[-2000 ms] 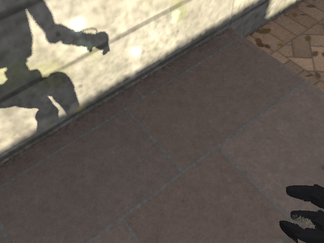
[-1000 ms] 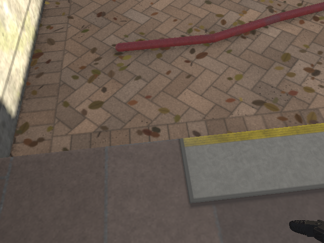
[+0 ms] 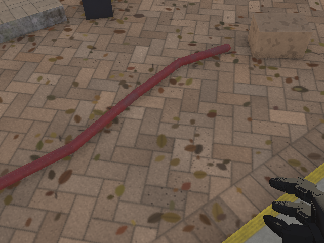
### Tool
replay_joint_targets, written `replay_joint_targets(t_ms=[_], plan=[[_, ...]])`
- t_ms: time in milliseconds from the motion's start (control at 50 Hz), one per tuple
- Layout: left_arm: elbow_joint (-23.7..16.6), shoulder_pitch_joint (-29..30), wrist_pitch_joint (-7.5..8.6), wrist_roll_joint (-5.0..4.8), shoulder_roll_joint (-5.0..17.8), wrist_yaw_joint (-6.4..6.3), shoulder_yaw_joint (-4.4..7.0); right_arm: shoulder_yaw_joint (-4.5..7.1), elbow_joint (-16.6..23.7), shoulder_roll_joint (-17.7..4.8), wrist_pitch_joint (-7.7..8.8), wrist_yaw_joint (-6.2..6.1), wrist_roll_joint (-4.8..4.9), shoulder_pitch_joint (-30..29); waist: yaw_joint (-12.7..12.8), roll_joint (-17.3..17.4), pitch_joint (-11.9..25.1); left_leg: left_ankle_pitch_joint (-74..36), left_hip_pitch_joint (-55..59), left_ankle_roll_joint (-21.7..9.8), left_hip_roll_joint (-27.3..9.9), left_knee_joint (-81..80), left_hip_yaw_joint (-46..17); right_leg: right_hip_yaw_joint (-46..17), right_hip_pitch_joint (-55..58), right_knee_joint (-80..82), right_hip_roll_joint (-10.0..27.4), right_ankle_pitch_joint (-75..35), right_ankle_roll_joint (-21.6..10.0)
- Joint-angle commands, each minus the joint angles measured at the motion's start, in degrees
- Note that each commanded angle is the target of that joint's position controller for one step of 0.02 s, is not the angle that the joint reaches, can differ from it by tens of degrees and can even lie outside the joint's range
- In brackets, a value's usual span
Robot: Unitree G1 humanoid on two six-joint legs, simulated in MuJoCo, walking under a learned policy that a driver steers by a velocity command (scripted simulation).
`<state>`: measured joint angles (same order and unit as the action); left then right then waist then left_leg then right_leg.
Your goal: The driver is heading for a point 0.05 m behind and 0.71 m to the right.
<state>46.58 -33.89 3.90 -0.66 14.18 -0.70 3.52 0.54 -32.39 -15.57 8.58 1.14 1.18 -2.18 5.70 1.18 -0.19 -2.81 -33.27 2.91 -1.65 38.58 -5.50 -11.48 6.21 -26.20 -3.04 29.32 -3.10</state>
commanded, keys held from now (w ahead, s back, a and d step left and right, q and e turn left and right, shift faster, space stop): w+e+shift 0.42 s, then e+shift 0.02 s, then w+e+shift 0.56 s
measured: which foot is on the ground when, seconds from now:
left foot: down 0.00-0.42, up 0.44-0.86, down 0.88-1.00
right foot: down 0.00-0.02, up 0.04-0.38, down 0.40-0.88, up 0.90-1.00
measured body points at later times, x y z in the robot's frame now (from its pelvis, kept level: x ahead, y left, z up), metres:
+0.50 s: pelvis +0.42 -0.10 -0.02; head +0.44 -0.13 +0.42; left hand +0.67 +0.10 -0.10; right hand +0.42 -0.41 -0.13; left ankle +0.33 +0.16 -0.62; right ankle +0.47 -0.17 -0.72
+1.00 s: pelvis +0.86 -0.28 -0.16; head +0.85 -0.29 +0.29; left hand +1.14 -0.23 -0.26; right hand +0.67 -0.50 -0.28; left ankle +0.96 -0.21 -0.88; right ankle +0.67 -0.24 -0.61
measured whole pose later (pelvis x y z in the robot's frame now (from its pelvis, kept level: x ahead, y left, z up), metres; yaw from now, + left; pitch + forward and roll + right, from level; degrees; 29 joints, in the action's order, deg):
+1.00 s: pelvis +0.86 -0.28 -0.16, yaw -57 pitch +1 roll +3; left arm 40.9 -17.1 2.1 -4.0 14.4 -2.0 2.9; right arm 5.4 -46.1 -14.3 5.3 1.3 -3.2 17.5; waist -0.9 -2.2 1.4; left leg 17.5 -16.2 -1.3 3.1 32.9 2.9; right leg -8.2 -32.0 -113.0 -2.1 27.7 -3.1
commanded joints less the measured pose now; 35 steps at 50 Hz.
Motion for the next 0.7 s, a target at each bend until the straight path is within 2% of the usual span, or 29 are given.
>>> replay_joint_targets(t_ms=[20, 40, 60, 80, 100, 120, 140, 160, 180, 200, 220, 240, 280, 300, 340, 360, 380, 400, 420, 440, 460, 480, 500, 520, 540, 580, 600, 640, 700], plan=[[-9.58, 10.27, 0.16, 1.01, 2.28, 0.81, 0.33, 7.14, -6.21, -15.67, -1.75, -2.03, 0.17, 37.92, -21.63, 10.53, 13.02, 23.26, 59.62, -5.38, -8.06, 4.52, -6.20, -2.93, -43.59, -45.78, -0.10, -18.30, -0.82], [-7.28, 0.14, 0.58, -0.33, -3.98, 0.47, -2.01, 5.64, -4.20, -14.81, -1.81, -0.82, -1.89, 35.02, -14.71, 27.22, 16.38, 17.38, 59.22, -10.30, -18.40, -0.72, -23.90, -3.32, -49.88, -66.03, -1.87, 8.85, -0.43], [-10.14, 1.90, 0.97, -4.99, -1.02, -0.05, -1.62, 5.81, -4.82, -14.27, -1.68, 0.20, -1.55, 33.66, -12.31, 30.38, 16.65, 32.10, 53.90, -15.41, -25.08, -23.92, -48.34, 0.12, -57.01, -71.02, -0.57, 0.00, -1.45], [-11.00, 12.80, 0.54, -4.41, 4.16, -0.92, -0.56, 5.18, -5.17, -9.42, -1.85, 0.34, -0.53, 29.39, -13.29, 11.74, 3.89, 38.88, 44.86, -14.92, -21.52, -27.45, -43.22, 3.38, -59.72, -69.20, 3.79, -7.03, -2.14], [-12.71, 16.87, -0.57, -3.40, 4.47, -0.84, -0.61, 4.44, -5.89, -6.78, -1.81, 0.47, -0.77, 23.47, -10.93, 7.69, -3.16, 30.44, 34.87, -16.83, -22.71, -23.62, -35.04, 4.18, -59.97, -68.02, 6.61, -9.87, -2.22], [-12.46, 18.12, -2.38, -2.03, 3.92, -0.48, -0.67, 3.82, -6.12, -4.64, -1.34, 0.58, -1.46, 20.27, -9.20, 2.17, -5.17, 25.20, 26.56, -16.79, -21.35, -23.06, -28.61, 3.14, -54.77, -66.42, 9.21, -9.35, -2.35], [-13.47, 18.76, -3.54, -2.10, 3.25, 0.20, -0.70, 3.69, -7.25, -4.42, -0.93, 0.25, -1.11, 17.97, -6.81, 1.33, -7.10, 23.82, 22.15, -15.30, -19.08, -23.94, -21.00, 1.84, -52.58, -62.31, 11.10, -8.78, -2.45], [-14.15, 18.79, -4.44, -3.02, 2.34, 0.70, -0.70, 3.78, -8.00, -4.99, -0.88, -0.07, -0.38, 14.76, -4.04, 2.66, -8.74, 22.69, 19.69, -13.47, -17.86, -25.92, -15.21, 0.98, -51.99, -56.93, 13.09, -8.01, -2.71], [-14.81, 20.02, -4.98, -2.93, 2.76, 0.86, -0.72, 3.83, -8.74, -5.32, -0.84, -0.33, 0.15, 12.57, -3.17, 3.74, -10.26, 18.59, 18.20, -12.55, -17.53, -28.79, -9.63, 1.07, -51.85, -50.55, 14.41, -9.60, -2.65], [-15.16, 21.91, -4.97, -1.91, 3.19, 1.03, -0.74, 4.03, -9.25, -5.72, -0.74, -0.40, 0.10, 12.49, -3.92, 2.12, -10.27, 12.74, 18.37, -12.39, -16.84, -30.33, -4.67, 2.23, -51.22, -46.34, 14.66, -13.56, -2.40], [-15.34, 22.41, -4.80, -1.13, 3.43, 1.31, -0.64, 4.28, -9.85, -6.85, -0.74, -0.48, -0.64, 12.57, -3.94, -0.15, -8.93, 8.99, 20.23, -12.24, -15.47, -31.54, 0.34, 3.49, -50.65, -42.92, 14.16, -17.92, -2.41], [-15.80, 23.03, -4.45, -0.75, 3.42, 1.84, -0.80, 4.76, -10.11, -8.82, -0.72, -0.62, -0.58, 11.94, -3.64, 0.18, -9.13, 6.69, 20.14, -12.10, -14.95, -32.15, 4.45, 5.09, -49.36, -37.87, 14.53, -21.60, -2.25], [-16.53, 26.30, -3.55, -0.02, 4.05, 3.35, -1.03, 5.04, -11.50, -10.88, -0.80, -1.03, 0.29, 14.14, -5.10, -3.98, -7.74, 4.13, 24.18, -9.84, -11.69, -32.02, 12.78, 9.87, -45.57, -28.91, 12.72, -29.75, -3.11], [-16.86, 28.48, -3.05, -0.13, 4.43, 4.00, -0.95, 5.15, -12.35, -12.01, -0.99, -1.13, 0.48, 15.95, -6.24, -4.81, -6.84, 2.38, 26.73, -8.78, -10.13, -31.55, 15.42, 12.95, -42.96, -24.71, 10.61, -33.07, -3.59], [-17.04, 28.08, -2.08, -0.87, 6.04, 4.91, -0.34, 5.33, -12.53, -14.63, -2.04, -1.15, -0.10, 17.27, -4.91, -1.42, -4.08, -19.70, 31.30, -7.77, -9.92, -26.02, 19.24, 17.16, -35.84, -22.59, 6.49, -31.81, -4.73], [-15.47, 19.81, -2.22, -1.23, 9.26, 4.94, 1.43, 5.68, -11.47, -16.76, -2.55, -1.18, -0.78, 14.63, 0.31, 3.51, 1.76, -41.76, 32.43, -7.27, -11.99, -17.72, 19.72, 17.84, -27.34, -30.71, 4.71, -32.23, -5.93], [-13.33, 12.14, -2.75, -1.99, 13.33, 4.59, 3.20, 6.02, -9.71, -17.96, -3.07, -1.13, -0.15, 11.28, 5.54, 6.02, 5.45, -51.41, 30.40, -6.78, -11.56, -7.20, 19.77, 18.97, -18.45, -31.39, 2.55, -27.10, -7.20], [-9.77, 1.62, -3.24, -1.83, 17.58, 3.83, 5.40, 6.20, -8.11, -17.62, -3.04, -0.56, 0.87, 8.58, 11.38, 5.49, 9.62, -53.49, 21.12, -6.38, -11.00, 9.57, 17.73, 19.15, -1.11, -29.51, 0.01, -24.18, -9.17], [-5.13, -8.11, -3.63, -1.82, 19.47, 3.20, 6.37, 5.41, -6.80, -13.71, -2.30, -0.25, 1.14, 5.41, 15.25, -6.06, 6.86, -6.94, 5.20, -3.18, -2.24, 38.23, 15.78, 12.78, 13.49, -18.89, 2.35, -27.32, -12.82], [-8.02, 2.67, -2.88, -1.33, 20.97, 3.05, 4.70, 2.95, -3.43, -6.14, -0.13, 0.72, -0.24, 12.87, 1.29, -24.20, 2.58, 34.94, -13.33, -2.74, 5.76, 52.11, 7.29, -5.60, 13.22, -9.14, 4.56, -27.66, -19.05], [-12.92, 9.10, -1.73, -1.16, 20.49, 3.40, 4.12, 3.27, -0.46, -10.70, 1.53, 1.42, 0.90, 15.21, -3.28, -21.16, 8.70, 29.84, -16.88, -5.85, 4.83, 42.24, -0.53, -25.08, 9.52, 5.13, 12.03, -5.56, -23.54], [-14.77, 10.77, -0.33, -0.21, 16.94, 3.79, 3.69, 4.20, -1.47, -13.69, 2.13, 1.32, 2.39, 10.99, -2.76, -9.07, 6.39, 24.08, -12.86, -7.75, 3.43, 36.67, -2.94, -33.50, 1.95, 10.72, 14.43, 2.69, -21.93], [-13.70, 11.85, 0.83, 0.06, 14.84, 3.95, 3.22, 4.68, -2.05, -12.59, 1.57, 0.78, 1.66, 9.17, -5.08, 2.15, 2.44, 19.63, -8.19, -8.40, 2.56, 31.03, -5.11, -32.51, -7.55, 7.94, 12.92, -0.27, -18.55], [-12.66, 13.41, 1.39, 0.07, 13.33, 3.35, 2.93, 4.42, -2.84, -10.11, 0.73, 0.51, -0.27, 10.75, -8.29, 1.76, 2.84, 17.33, -3.87, -6.81, 0.69, 26.92, -6.26, -30.14, -13.95, 3.23, 11.33, -6.31, -18.24], [-12.05, 14.43, 1.36, 0.00, 11.81, 2.22, 2.43, 4.26, -3.93, -9.30, -0.20, 0.60, -1.03, 12.08, -9.21, 0.55, 2.93, 15.76, -1.13, -5.31, -0.06, 24.25, -6.24, -26.18, -17.13, 0.33, 9.56, -8.83, -17.88], [-11.12, 14.40, 1.06, -0.21, 8.74, -0.06, 0.96, 4.14, -3.11, -7.76, -1.25, 1.22, -1.22, 8.33, -9.11, -1.08, 0.23, 13.63, 2.74, -3.86, 0.53, 16.54, -4.90, -20.35, -26.94, -0.42, 6.42, -9.56, -16.63], [-10.50, 14.30, 0.95, -0.20, 8.37, -1.24, 0.48, 3.72, -1.87, -6.61, -1.31, 1.46, -2.17, 4.07, -7.73, -0.51, -1.30, 9.32, 4.27, -3.24, 1.60, 12.13, -2.86, -17.20, -32.00, -2.43, 4.89, -11.83, -16.08], [-9.04, 12.52, 0.59, -0.31, 9.29, -2.79, 0.44, 3.08, 0.53, -3.62, -0.93, 2.30, -3.69, 0.19, -5.79, -1.28, -1.21, -1.71, 5.87, -3.26, 4.22, 8.03, -1.15, -15.93, -35.62, -4.93, 2.93, -14.16, -14.70], [-7.51, 11.27, 0.01, -1.44, 8.12, -3.74, 0.04, 2.99, 2.19, -2.15, -0.46, 2.90, -2.98, 0.13, -4.90, -2.54, -0.70, -11.60, 11.93, -3.59, 5.02, 4.74, -1.51, -14.46, -38.14, -10.17, 1.48, -11.14, -11.79]])
Velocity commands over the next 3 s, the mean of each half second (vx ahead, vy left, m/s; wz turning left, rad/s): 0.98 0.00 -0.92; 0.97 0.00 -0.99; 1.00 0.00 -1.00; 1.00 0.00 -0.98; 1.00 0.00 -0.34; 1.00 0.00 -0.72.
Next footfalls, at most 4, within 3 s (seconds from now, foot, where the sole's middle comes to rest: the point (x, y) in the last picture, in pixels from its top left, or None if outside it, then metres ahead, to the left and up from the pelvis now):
0.40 right None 0.51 -0.19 -0.75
0.88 left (235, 170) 0.98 -0.24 -0.92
1.32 right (293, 171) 1.00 -0.55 -0.92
1.62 left None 1.28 -0.87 -0.92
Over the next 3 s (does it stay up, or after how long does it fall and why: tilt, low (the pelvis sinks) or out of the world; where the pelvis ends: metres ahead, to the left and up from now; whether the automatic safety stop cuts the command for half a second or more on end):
stays up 0.58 -1.67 0.01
